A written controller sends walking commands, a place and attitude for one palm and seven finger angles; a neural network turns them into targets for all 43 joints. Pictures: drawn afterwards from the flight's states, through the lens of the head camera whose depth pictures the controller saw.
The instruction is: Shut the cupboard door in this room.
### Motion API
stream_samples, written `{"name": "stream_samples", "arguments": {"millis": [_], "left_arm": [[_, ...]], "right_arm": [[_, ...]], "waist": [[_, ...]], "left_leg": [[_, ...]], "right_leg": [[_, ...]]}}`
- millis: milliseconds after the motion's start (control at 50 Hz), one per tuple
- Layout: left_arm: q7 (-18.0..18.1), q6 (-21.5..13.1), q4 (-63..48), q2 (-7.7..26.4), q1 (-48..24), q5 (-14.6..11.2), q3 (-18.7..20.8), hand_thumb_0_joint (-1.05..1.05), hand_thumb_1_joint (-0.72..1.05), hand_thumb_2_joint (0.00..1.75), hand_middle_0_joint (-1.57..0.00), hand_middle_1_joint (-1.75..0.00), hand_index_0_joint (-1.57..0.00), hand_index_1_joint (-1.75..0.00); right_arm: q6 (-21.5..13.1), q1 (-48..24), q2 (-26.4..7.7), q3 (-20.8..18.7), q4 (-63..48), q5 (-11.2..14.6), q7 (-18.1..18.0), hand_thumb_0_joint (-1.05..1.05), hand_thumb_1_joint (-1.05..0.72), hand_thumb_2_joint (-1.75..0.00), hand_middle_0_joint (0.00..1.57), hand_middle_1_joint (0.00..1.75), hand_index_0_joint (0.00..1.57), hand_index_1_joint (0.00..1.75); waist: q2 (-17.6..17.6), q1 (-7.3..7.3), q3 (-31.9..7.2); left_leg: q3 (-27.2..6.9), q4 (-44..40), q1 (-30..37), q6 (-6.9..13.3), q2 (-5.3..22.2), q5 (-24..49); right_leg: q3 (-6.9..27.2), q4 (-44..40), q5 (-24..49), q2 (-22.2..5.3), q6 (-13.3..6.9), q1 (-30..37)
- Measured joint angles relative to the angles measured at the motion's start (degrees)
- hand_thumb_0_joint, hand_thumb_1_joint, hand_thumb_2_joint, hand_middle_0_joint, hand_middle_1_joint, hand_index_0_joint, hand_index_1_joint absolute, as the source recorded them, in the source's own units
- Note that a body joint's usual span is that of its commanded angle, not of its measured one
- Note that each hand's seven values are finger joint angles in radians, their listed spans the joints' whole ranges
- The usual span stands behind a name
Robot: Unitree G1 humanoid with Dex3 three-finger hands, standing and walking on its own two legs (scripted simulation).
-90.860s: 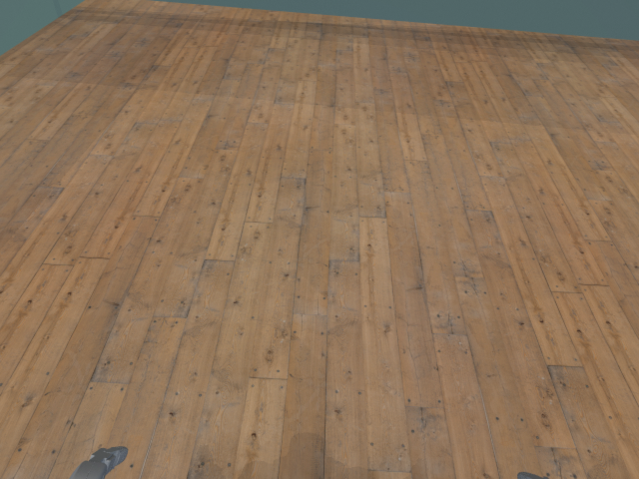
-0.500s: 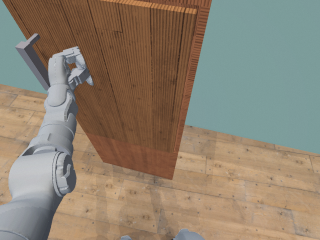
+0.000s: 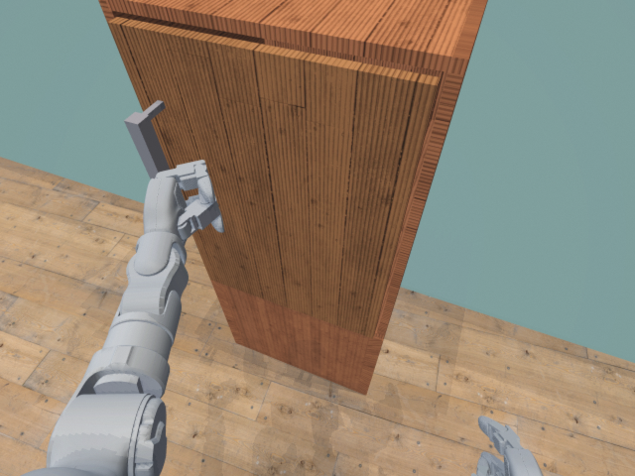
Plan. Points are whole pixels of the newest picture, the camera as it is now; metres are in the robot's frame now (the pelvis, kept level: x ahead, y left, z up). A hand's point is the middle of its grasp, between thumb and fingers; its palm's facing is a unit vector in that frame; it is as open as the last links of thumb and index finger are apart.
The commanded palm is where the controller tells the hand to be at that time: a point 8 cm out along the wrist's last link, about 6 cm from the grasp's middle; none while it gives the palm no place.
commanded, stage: draw the hand back to the body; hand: left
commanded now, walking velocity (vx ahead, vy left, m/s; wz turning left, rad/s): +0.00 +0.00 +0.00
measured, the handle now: (162, 151) +0.55 +0.25 +0.10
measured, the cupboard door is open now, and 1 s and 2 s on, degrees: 0 0 0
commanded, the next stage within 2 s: step back with the hand held close in 1.56 s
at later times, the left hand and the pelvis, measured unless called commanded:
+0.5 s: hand (148, 253) +0.32 +0.19 +0.15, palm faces +0.09 -1.00 -0.03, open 3.1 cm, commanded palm +0.28 +0.24 +0.15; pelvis +0.00 +0.01 +0.01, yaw +0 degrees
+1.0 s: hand (38, 326) +0.23 +0.25 +0.17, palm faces +0.39 -0.85 -0.35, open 4.7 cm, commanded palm +0.17 +0.29 +0.18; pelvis +0.00 +0.01 +0.03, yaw +0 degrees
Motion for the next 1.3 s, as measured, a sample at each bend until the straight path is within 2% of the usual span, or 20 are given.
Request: {"name": "stream_samples", "arguments": {"millis": [80, 180, 340, 500, 560, 600, 760, 860, 1080, 1220, 1300], "left_arm": [[-0.71, -0.11, -2.17, 0.33, 1.52, -0.05, 1.22, 0.01, 0.90, 0.90, -1.30, -1.50, -1.30, -1.50], [-2.58, 0.37, -11.73, 0.18, 9.93, -1.04, 0.59, 0.01, 0.90, 0.90, -1.30, -1.50, -1.30, -1.50], [-3.29, 7.86, -25.46, -0.15, 20.58, -2.69, -0.70, 0.01, 0.90, 0.90, -1.30, -1.50, -1.30, -1.50], [-4.64, 12.09, -34.52, 1.29, 26.06, -3.86, 0.00, 0.01, 0.90, 0.90, -1.28, -1.48, -1.28, -1.48], [-0.97, 11.31, -38.09, 2.87, 29.50, -0.26, -1.12, 0.01, 0.90, 0.90, -1.23, -1.43, -1.24, -1.43], [1.27, 10.70, -40.48, 3.48, 32.41, 1.24, -1.45, 0.01, 0.90, 0.90, -1.20, -1.39, -1.20, -1.39], [5.62, 9.56, -48.29, 4.20, 41.92, 4.22, -1.28, 0.01, 0.90, 0.90, -1.01, -1.18, -1.01, -1.18], [6.85, 8.65, -52.41, 4.81, 45.39, 4.87, 0.17, 0.01, 0.90, 0.90, -0.88, -1.04, -0.88, -1.04], [6.40, 7.69, -60.19, 6.37, 56.22, 4.63, 5.26, 0.01, 0.89, 0.90, -0.58, -0.71, -0.58, -0.71], [6.86, 7.16, -65.55, 7.77, 62.58, 4.55, 8.85, 0.01, 0.89, 0.90, -0.39, -0.50, -0.39, -0.50], [7.44, 6.79, -65.34, 7.37, 62.28, 4.69, 9.56, 0.01, 0.89, 0.90, -0.30, -0.41, -0.30, -0.41]], "right_arm": [[0.03, 0.14, 0.67, 0.60, -1.02, -0.08, 0.21, 0.01, -0.90, -0.90, 0.20, 0.30, 0.20, 0.30], [0.49, 2.67, 0.59, 0.34, -1.28, 0.45, 0.56, 0.01, -0.90, -0.90, 0.20, 0.30, 0.20, 0.30], [1.25, 3.18, 0.05, 0.61, -0.47, 1.30, -0.76, 0.01, -0.90, -0.90, 0.20, 0.30, 0.20, 0.30], [-0.24, -0.15, -0.09, 1.39, -0.89, 1.42, -2.33, 0.01, -0.90, -0.90, 0.20, 0.30, 0.20, 0.30], [-0.35, -1.67, 0.24, 1.54, -1.28, 0.62, -2.68, 0.01, -0.90, -0.90, 0.20, 0.30, 0.20, 0.30], [-0.10, -2.35, 0.44, 1.60, -1.70, 0.28, -2.70, 0.01, -0.90, -0.90, 0.20, 0.30, 0.20, 0.30], [0.93, -2.76, 0.57, 1.75, -1.15, -0.63, -2.64, 0.01, -0.90, -0.90, 0.20, 0.30, 0.20, 0.30], [0.93, -2.41, 0.70, 1.65, 0.14, -1.07, -2.66, 0.01, -0.90, -0.90, 0.20, 0.30, 0.20, 0.30], [1.29, -1.85, 1.25, 0.65, 0.31, -1.39, -1.84, 0.01, -0.90, -0.90, 0.20, 0.30, 0.20, 0.30], [0.31, -1.43, 0.69, -0.36, 0.31, -1.50, -2.05, 0.01, -0.90, -0.90, 0.20, 0.30, 0.20, 0.30], [-0.28, -1.89, 0.36, -0.67, 0.55, -1.46, -2.32, 0.01, -0.90, -0.90, 0.20, 0.30, 0.20, 0.30]], "waist": [[-0.18, 0.29, -0.18], [0.78, 1.32, -1.03], [1.23, 2.43, 0.26], [1.35, 3.18, 1.19], [1.51, 3.11, 2.00], [1.64, 3.10, 2.61], [2.01, 4.62, 5.20], [2.74, 5.19, 5.59], [3.42, 4.98, 4.82], [3.46, 5.87, 4.30], [3.52, 6.42, 4.84]], "left_leg": [[0.56, -0.49, 0.41, 0.05, 0.02, 0.07], [1.22, -1.70, 2.84, 0.25, 0.03, -0.14], [0.82, -4.33, 7.84, 0.46, -0.42, 0.86], [0.45, -6.64, 11.29, 0.44, -0.66, 2.47], [0.50, -8.79, 13.64, 0.42, -0.76, 3.51], [0.52, -10.47, 15.08, 0.41, -0.82, 4.41], [0.17, -15.22, 19.49, 0.37, -0.99, 6.85], [-0.06, -16.83, 21.23, 0.41, -1.19, 7.44], [0.31, -17.31, 22.48, 0.25, -0.86, 6.76], [0.05, -16.44, 22.36, 0.17, -0.69, 5.92], [-0.33, -16.15, 22.14, 0.21, -0.77, 5.87]], "right_leg": [[0.57, -0.16, 0.11, 0.04, 0.04, 0.06], [1.30, -1.27, 0.12, 0.15, 0.34, 2.21], [0.96, -3.99, 0.97, -0.15, 0.58, 7.46], [0.60, -6.30, 2.42, -0.28, 0.54, 11.06], [0.69, -8.25, 3.35, -0.28, 0.59, 13.30], [0.73, -9.84, 4.19, -0.26, 0.61, 14.69], [0.44, -14.83, 6.63, -0.17, 0.59, 19.35], [0.25, -16.41, 7.12, -0.28, 0.66, 21.15], [0.68, -17.10, 6.71, 0.10, 0.62, 22.33], [0.44, -16.83, 6.10, 0.26, 0.59, 22.57], [0.06, -16.81, 6.05, 0.18, 0.62, 22.61]]}}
